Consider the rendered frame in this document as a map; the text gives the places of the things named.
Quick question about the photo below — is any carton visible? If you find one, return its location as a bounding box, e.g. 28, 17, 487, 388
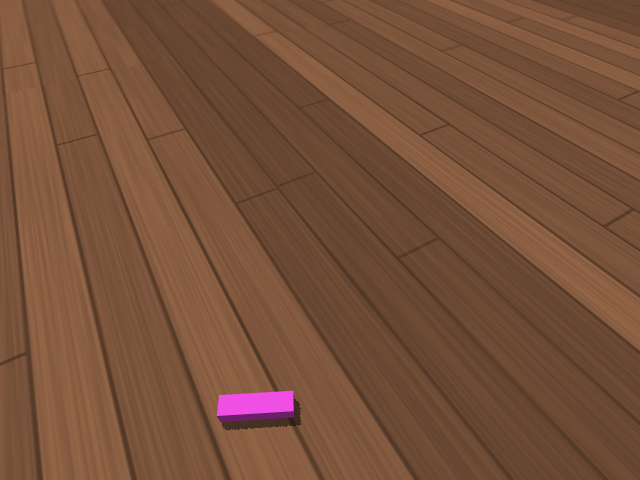
217, 391, 295, 422

